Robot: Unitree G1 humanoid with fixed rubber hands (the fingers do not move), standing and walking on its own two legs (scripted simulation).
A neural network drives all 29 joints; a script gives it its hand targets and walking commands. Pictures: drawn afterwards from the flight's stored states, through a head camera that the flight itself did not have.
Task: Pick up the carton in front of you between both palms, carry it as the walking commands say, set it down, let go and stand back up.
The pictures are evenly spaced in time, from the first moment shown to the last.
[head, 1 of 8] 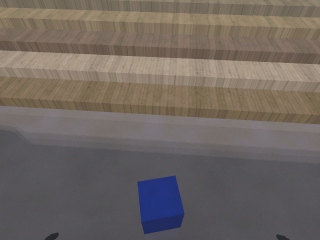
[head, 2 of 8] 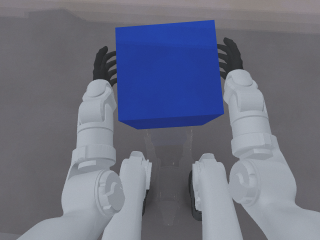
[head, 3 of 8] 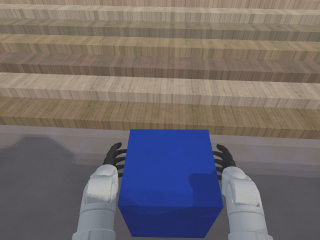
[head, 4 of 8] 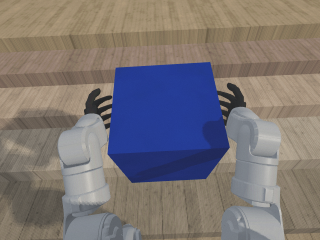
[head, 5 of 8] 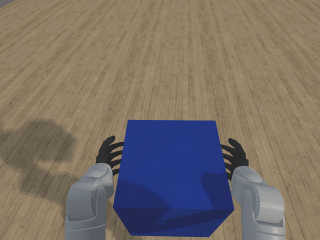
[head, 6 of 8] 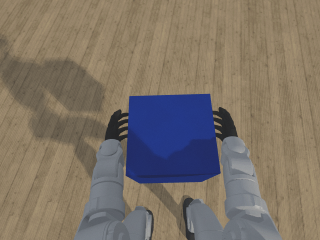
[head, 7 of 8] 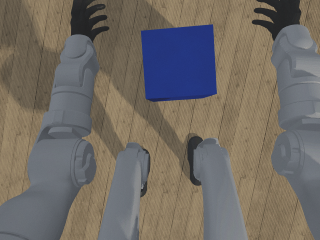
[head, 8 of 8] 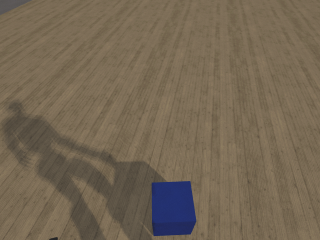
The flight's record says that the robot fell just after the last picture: no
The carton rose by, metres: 1.72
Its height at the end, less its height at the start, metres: +0.98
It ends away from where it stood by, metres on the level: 4.90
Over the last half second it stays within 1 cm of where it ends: yes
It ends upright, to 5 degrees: yes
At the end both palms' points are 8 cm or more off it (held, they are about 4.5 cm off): yes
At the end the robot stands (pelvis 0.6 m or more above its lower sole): yes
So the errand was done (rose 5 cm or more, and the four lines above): yes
